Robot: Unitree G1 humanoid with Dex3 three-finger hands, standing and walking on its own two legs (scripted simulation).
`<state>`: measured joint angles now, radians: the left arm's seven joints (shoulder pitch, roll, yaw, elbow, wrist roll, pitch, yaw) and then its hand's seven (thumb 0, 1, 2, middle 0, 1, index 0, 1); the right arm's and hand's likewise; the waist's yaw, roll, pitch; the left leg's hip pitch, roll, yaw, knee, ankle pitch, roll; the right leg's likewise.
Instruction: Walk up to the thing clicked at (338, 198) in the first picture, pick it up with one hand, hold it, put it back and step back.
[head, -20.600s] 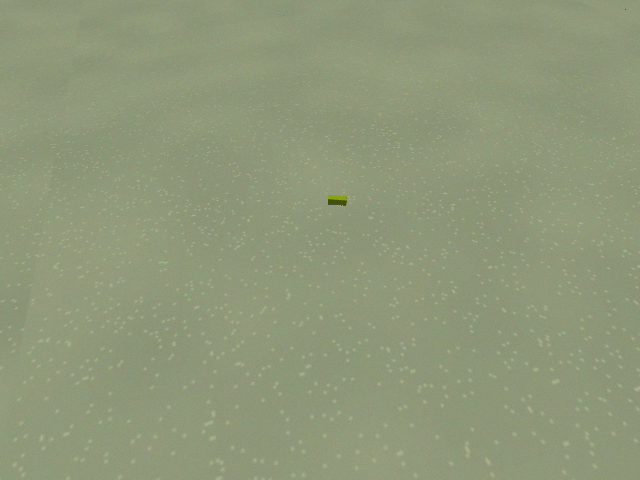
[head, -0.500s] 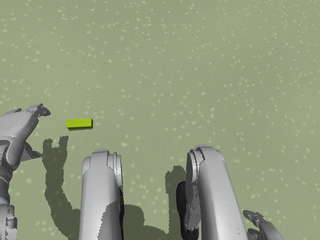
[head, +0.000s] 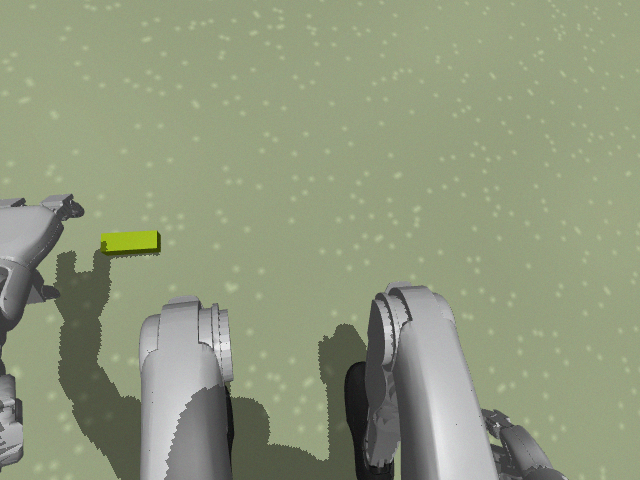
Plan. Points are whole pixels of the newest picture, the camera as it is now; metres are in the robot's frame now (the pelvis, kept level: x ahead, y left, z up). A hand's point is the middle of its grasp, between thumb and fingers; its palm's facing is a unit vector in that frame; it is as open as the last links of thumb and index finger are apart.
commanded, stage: rise first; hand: left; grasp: from above
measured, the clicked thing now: (131, 243) +0.45 +0.29 -0.31
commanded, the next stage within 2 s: approach in 0.56 s
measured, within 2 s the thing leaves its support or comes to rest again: neither
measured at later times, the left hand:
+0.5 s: hand (55, 251) +0.40 +0.35 -0.18, palm faces -0.44 -0.10 -0.89, open 11.8 cm
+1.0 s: hand (110, 223) +0.45 +0.28 -0.19, palm faces -0.37 -0.05 -0.93, open 12.8 cm
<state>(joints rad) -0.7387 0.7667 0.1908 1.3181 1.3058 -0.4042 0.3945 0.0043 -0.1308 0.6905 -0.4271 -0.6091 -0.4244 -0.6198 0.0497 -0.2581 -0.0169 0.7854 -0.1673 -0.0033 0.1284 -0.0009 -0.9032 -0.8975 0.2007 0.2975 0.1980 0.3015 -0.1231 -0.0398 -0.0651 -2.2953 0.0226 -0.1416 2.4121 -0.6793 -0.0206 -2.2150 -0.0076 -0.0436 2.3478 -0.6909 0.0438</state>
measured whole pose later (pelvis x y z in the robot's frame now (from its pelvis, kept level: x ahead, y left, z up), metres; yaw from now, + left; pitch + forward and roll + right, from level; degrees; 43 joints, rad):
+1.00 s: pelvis +0.01 +0.00 -0.02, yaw -1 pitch +33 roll -7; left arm -0.90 0.73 0.11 1.46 1.35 -0.30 0.55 0.00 -0.30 0.81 -0.27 -0.86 -0.28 -0.85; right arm 0.06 -0.26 0.03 0.80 -0.22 -0.05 0.14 0.00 -0.91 -0.89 0.20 0.30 0.20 0.30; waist -0.22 -0.05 -0.05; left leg -2.35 0.02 -0.16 2.47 -0.70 -0.03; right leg -2.28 0.00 -0.05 2.40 -0.70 0.04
